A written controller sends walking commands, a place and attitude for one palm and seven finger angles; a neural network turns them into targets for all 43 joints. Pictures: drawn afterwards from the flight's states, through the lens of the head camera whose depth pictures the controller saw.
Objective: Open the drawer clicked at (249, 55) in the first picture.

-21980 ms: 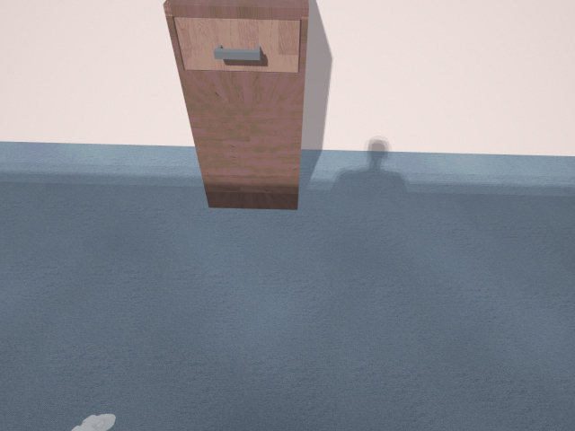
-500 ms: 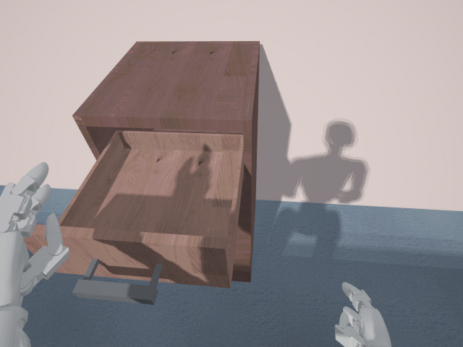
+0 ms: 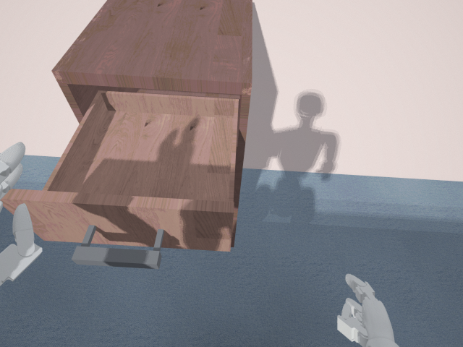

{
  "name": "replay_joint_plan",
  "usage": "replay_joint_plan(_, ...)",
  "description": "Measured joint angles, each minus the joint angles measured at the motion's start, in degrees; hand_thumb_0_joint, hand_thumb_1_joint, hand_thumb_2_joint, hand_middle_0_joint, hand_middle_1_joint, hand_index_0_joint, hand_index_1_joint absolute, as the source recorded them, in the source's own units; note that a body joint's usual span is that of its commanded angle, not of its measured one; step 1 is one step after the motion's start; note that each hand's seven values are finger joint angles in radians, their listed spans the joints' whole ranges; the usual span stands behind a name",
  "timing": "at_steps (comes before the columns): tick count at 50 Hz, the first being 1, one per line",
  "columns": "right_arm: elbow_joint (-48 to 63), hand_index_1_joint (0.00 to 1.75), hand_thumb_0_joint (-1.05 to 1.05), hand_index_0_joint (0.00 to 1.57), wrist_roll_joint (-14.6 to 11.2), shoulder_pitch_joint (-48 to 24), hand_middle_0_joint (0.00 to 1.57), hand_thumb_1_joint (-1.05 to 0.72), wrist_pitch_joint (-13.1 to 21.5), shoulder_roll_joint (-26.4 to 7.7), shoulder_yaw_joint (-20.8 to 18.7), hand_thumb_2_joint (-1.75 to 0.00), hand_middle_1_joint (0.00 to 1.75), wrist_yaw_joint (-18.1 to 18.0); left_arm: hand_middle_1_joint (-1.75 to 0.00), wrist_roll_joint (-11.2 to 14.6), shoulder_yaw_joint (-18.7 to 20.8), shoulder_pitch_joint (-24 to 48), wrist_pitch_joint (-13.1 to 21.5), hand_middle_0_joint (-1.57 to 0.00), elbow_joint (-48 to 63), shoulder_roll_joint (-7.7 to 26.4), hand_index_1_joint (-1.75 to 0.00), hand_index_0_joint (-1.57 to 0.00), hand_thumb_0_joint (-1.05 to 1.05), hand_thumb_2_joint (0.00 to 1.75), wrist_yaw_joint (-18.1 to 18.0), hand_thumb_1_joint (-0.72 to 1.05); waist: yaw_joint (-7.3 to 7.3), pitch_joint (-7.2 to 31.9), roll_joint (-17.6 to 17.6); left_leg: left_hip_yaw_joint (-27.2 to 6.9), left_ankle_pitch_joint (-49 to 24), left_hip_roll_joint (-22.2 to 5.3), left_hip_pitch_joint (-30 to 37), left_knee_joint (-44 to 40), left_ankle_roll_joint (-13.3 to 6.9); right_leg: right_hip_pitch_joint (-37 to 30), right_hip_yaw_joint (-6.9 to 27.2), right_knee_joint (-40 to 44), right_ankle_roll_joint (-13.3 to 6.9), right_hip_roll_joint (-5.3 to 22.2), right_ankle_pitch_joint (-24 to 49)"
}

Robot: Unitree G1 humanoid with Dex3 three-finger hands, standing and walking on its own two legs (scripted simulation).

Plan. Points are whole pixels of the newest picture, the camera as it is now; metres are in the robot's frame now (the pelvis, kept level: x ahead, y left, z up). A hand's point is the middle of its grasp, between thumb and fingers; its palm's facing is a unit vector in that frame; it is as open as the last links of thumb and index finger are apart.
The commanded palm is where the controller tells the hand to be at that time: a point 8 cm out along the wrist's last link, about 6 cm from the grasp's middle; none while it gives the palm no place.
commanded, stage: step back with the hand held close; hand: left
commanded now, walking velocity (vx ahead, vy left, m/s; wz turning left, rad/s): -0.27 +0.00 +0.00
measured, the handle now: (121, 245) +0.27 +0.21 +0.00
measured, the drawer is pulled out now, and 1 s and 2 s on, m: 0.30 0.30 0.30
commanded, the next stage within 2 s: stop stepping back and stand still in 0.84 s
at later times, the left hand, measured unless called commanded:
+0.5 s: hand (2, 306) +0.13 +0.23 +0.18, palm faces +0.36 -0.79 -0.49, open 7.4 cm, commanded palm +0.07 +0.27 +0.19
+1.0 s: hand out of the picture +0.02 +0.19 +0.18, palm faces +0.27 -0.81 -0.52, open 7.4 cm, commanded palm -0.05 +0.24 +0.19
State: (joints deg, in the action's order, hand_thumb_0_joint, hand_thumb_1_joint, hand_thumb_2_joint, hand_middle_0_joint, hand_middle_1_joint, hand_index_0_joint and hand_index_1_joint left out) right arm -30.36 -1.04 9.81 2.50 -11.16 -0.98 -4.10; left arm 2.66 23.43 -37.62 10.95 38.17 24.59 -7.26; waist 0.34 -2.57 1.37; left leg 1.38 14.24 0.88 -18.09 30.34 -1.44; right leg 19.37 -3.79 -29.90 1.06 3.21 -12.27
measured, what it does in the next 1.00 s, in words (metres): walks backwards: right foot, then left foot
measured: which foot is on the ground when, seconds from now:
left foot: down 0.00-0.56, up 0.58-0.72, down 0.74-1.00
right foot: down 0.00-0.30, up 0.32-0.50, down 0.52-0.76, up 0.78-1.00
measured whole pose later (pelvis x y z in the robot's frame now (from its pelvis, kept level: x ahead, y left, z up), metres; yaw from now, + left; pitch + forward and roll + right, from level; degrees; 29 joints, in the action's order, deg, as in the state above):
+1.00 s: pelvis -0.19 -0.03 +0.00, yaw -2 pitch +3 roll -1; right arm -32.7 -0.4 6.9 7.6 -8.2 0.6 -1.5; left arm 3.3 23.8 -37.9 11.8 42.5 25.0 -7.4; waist 0.9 -4.4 0.8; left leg 0.2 7.4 -2.9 -22.4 26.9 1.0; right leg 19.1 -3.8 -37.3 1.1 -0.1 -22.0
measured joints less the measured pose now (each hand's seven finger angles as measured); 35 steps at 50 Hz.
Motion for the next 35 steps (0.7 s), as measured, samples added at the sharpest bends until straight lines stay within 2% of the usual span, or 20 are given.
replay_joint_plan(7, -0.03, 0.30, 0.01, 0.20, 0.09, 0.29, 0.20, -0.91, 2.34, 0.98, 1.79, -0.90, 0.30, 0.84, -0.30, -0.55, -0.33, 2.11, 1.17, -0.22, 0.39, -2.28, -0.31, -0.21, 0.01, 0.90, -0.71, 0.89, 1.00, 0.05, -0.69, -0.63, 0.22, -0.74, -3.27, 4.01, 0.32, 2.42, -0.61, -2.56, -0.59, -0.60, 0.32)
replay_joint_plan(11, -1.34, 0.30, 0.01, 0.20, 0.22, 0.11, 0.21, -0.91, 2.57, 0.32, 1.74, -0.90, 0.30, 0.95, -0.30, -0.70, -1.80, 3.24, 1.33, -0.22, 0.99, -3.79, -0.31, -0.21, 0.01, 0.90, -1.29, 0.89, 0.74, 0.10, -1.27, -1.56, 5.02, -0.85, -5.87, 7.79, 0.41, 3.33, -1.11, -2.32, -0.93, -1.04, 1.44)
replay_joint_plan(14, -2.50, 0.30, 0.01, 0.20, 0.38, -0.07, 0.21, -0.91, 1.96, -0.14, 1.41, -0.90, 0.30, 0.57, -0.30, -0.72, -1.83, 3.75, 1.13, -0.22, 1.71, -3.39, -0.31, -0.21, 0.01, 0.90, -1.61, 0.89, 0.20, -0.57, -0.52, -1.27, 1.08, -0.61, -5.76, 6.98, 0.20, 3.72, -0.90, -3.07, -0.55, -0.66, 1.82)
replay_joint_plan(15, -2.49, 0.30, 0.01, 0.20, 0.37, 0.14, 0.21, -0.91, 1.82, -0.24, 1.29, -0.90, 0.30, 0.38, -0.30, -0.72, -1.57, 3.67, 1.18, -0.22, 1.77, -3.07, -0.31, -0.21, 0.01, 0.90, -1.70, 0.89, 0.09, -0.67, -0.38, -1.03, -1.06, -0.68, -5.66, 6.52, -0.02, 4.01, -0.76, -3.67, -0.41, -0.65, 1.11)
replay_joint_plan(20, -1.78, 0.30, 0.01, 0.20, 0.35, 2.21, 0.20, -0.91, 3.18, 0.86, 0.71, -0.90, 0.30, 0.15, -0.30, -1.32, 0.87, 3.23, 1.60, -0.22, 0.82, -0.74, -0.31, -0.21, 0.01, 0.90, -2.17, 0.89, -0.84, -0.08, -0.83, -1.76, -2.57, -1.21, -6.10, 4.24, -0.45, 4.62, 1.60, -14.00, -0.23, -2.88, -10.53)
replay_joint_plan(23, -2.30, 0.30, 0.01, 0.20, 0.58, 2.28, 0.20, -0.91, 4.69, 1.41, 1.34, -0.90, 0.30, 0.95, -0.30, -0.78, 2.05, 2.37, 2.28, -0.22, 1.30, -0.09, -0.31, -0.21, 0.01, 0.90, -2.20, 0.89, -0.12, 0.32, -0.47, -1.25, -4.13, -1.94, -6.91, 2.71, 0.01, 0.41, 1.33, -9.83, -0.28, -3.16, -10.81)
replay_joint_plan(26, -2.76, 0.30, 0.01, 0.20, 0.77, 0.57, 0.20, -0.91, 5.53, 1.26, 2.22, -0.90, 0.30, 1.69, -0.30, -0.32, 1.77, 2.95, 2.82, -0.21, 1.44, -0.24, -0.31, -0.20, 0.01, 0.90, -1.30, 0.89, 0.87, -0.37, -0.27, -0.27, -5.28, -2.77, -8.64, 2.58, 0.70, -4.21, 1.29, -1.74, -0.47, -3.15, -7.11)
replay_joint_plan(29, -3.09, 0.30, 0.01, 0.20, 0.28, -2.06, 0.20, -0.91, 5.23, 0.30, 2.19, -0.90, 0.30, 2.07, -0.30, 0.03, -0.27, 4.32, 2.80, -0.21, 1.24, -1.16, -0.31, -0.20, 0.01, 0.90, 0.16, 0.89, 0.47, -2.75, -2.93, -1.68, -7.08, -4.65, -9.51, 2.14, 1.51, -4.05, 0.25, 0.40, -1.34, -5.34, -4.29)
replay_joint_plan(33, -3.63, 0.30, 0.01, 0.20, -0.60, -2.23, 0.21, -0.91, 3.36, 0.28, 0.88, -0.90, 0.30, 1.57, -0.30, 0.21, -1.51, 1.69, 2.81, -0.22, 2.25, -0.89, -0.31, -0.21, 0.01, 0.90, 0.94, 0.89, -0.59, -0.91, -1.06, -2.53, 5.13, -1.31, -9.77, 14.73, 2.01, -1.71, 0.80, -0.80, -1.76, -3.61, -3.83)
replay_joint_plan(35, -3.76, 0.30, 0.01, 0.20, -0.32, -2.14, 0.20, -0.91, 2.05, 0.30, 0.54, -0.90, 0.30, 0.79, -0.30, -0.27, -0.85, 0.44, 2.49, -0.22, 2.32, -0.93, -0.31, -0.21, 0.01, 0.90, 0.64, 0.89, -1.59, 0.40, 0.05, -1.97, 6.72, -0.59, -6.62, 12.04, 2.07, -0.68, 0.74, -0.31, -1.43, -2.59, -3.09)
